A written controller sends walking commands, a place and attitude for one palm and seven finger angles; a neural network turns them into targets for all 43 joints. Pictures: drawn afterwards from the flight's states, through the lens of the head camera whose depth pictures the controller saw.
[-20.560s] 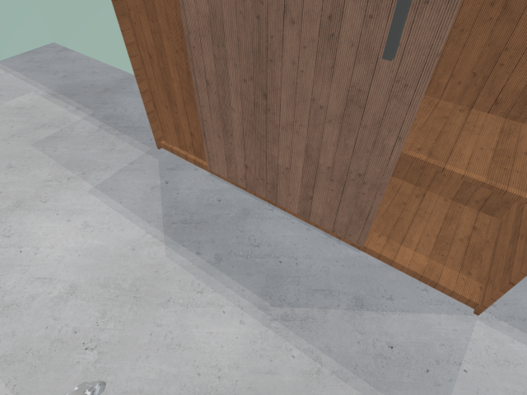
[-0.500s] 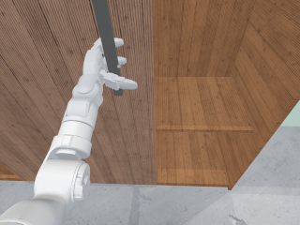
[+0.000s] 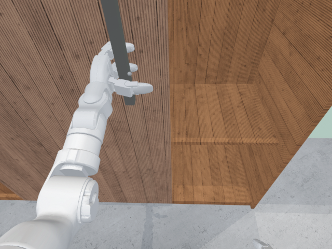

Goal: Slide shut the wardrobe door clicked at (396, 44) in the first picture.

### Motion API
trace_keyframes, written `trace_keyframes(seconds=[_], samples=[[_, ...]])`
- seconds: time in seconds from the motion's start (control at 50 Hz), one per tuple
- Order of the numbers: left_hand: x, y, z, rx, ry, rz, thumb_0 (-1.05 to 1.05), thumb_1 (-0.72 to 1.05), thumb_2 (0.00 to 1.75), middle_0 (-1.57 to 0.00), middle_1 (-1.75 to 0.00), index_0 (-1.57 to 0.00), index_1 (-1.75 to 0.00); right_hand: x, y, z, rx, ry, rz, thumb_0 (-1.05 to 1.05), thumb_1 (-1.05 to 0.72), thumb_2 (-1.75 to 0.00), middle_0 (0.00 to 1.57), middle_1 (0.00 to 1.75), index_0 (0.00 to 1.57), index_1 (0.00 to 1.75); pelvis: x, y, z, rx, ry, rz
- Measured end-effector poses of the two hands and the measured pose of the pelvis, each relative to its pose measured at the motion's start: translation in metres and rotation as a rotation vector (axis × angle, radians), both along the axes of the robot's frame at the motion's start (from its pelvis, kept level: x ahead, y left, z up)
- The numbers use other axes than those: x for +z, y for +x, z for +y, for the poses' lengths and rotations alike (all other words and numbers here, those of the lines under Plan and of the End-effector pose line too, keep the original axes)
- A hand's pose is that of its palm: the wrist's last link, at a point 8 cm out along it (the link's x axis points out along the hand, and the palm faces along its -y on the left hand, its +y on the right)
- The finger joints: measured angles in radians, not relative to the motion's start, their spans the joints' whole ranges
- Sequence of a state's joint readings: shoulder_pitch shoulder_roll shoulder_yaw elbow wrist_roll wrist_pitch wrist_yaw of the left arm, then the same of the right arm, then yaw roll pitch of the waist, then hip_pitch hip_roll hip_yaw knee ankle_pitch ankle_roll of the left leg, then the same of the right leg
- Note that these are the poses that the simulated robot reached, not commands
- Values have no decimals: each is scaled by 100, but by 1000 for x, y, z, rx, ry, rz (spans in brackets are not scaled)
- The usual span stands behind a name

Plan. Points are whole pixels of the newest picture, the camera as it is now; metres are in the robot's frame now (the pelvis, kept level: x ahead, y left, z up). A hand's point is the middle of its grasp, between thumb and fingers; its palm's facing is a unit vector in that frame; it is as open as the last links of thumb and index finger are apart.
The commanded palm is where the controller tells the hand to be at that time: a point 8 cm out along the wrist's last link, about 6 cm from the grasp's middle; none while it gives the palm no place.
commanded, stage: grip the handle and tug to test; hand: left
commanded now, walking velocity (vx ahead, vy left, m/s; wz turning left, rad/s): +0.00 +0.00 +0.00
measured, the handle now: (121, 45) +0.49 +0.11 +0.27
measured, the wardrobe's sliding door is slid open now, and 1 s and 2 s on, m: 0.48 0.48 0.45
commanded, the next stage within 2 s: tug the door sideways, standing still in 1.20 s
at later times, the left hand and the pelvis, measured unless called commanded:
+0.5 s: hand (131, 73) +0.45 +0.09 +0.22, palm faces -0.02 -1.00 +0.01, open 5.6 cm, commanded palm +0.43 +0.15 +0.22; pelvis +0.00 +0.00 +0.00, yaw +0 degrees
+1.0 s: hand (131, 73) +0.45 +0.09 +0.22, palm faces -0.01 -1.00 +0.01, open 5.7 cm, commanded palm +0.41 +0.14 +0.22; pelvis +0.00 +0.00 +0.00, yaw -1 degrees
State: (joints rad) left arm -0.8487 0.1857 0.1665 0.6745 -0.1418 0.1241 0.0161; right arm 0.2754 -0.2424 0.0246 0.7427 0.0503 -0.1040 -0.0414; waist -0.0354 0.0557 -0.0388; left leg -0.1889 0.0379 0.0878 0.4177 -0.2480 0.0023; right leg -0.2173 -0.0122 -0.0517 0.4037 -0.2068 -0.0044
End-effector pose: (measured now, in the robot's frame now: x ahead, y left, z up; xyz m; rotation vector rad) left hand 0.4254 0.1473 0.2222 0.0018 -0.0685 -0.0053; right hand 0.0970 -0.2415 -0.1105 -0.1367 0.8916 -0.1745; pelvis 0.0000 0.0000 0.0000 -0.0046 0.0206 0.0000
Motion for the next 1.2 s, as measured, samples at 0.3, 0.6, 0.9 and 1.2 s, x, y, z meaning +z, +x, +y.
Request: trace_keyframes(seconds=[0.3,0.6,0.9,1.2], samples=[[0,1,-1,-4,-1,4,0,31,65,-39,-131,-39,-132,1,6,-2,3,0,-6,1,-90,-90,20,30,20,30,0,3,-1,0,0,1],[-2,3,-4,-12,-17,5,2,67,84,-44,-139,-42,-139,2,9,-2,8,-8,-4,1,-90,-90,20,30,20,30,0,2,-2,3,0,3],[-2,3,-5,-7,-13,7,1,67,86,-44,-140,-41,-140,-1,-13,-5,-17,-9,17,1,-90,-90,20,30,20,30,0,-5,-2,-4,0,4],[-3,1,-5,-4,-11,-18,0,71,81,-41,-140,-35,-140,4,3,-5,-46,18,-24,2,-90,-90,20,30,20,30,2,10,-1,-30,0,1]])
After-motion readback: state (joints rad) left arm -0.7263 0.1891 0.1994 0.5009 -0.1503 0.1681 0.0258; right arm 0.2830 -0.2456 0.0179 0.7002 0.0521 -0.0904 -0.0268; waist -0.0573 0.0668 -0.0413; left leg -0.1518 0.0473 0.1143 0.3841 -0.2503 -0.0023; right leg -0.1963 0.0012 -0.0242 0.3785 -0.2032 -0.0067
